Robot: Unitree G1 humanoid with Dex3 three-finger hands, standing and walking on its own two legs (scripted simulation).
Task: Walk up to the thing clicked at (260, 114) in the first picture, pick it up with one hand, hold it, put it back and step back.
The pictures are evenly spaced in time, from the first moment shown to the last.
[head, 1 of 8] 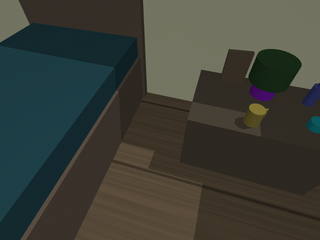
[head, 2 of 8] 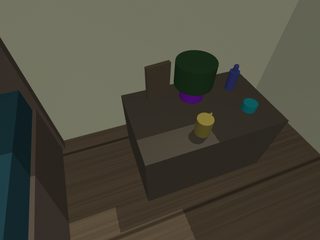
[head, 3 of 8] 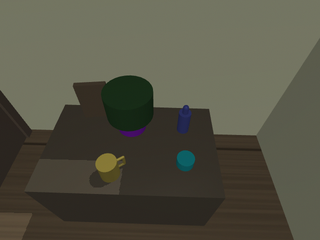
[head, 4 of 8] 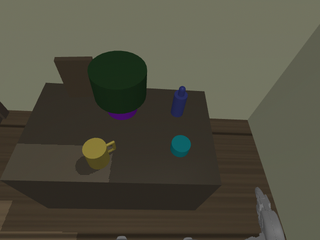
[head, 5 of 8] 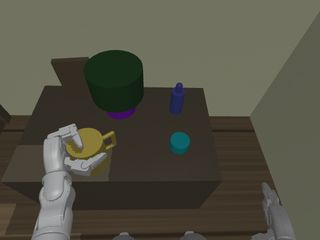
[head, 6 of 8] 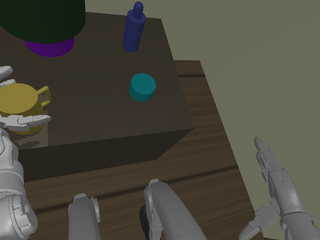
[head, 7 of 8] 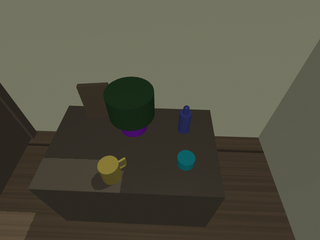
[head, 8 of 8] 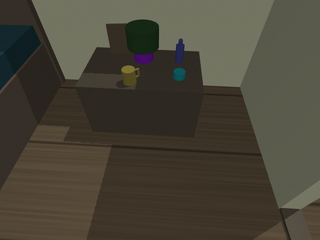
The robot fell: no
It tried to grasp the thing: yes
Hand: left
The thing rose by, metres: 0.24
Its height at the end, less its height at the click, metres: +0.00
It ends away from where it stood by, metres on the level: 0.02
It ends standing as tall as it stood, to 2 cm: yes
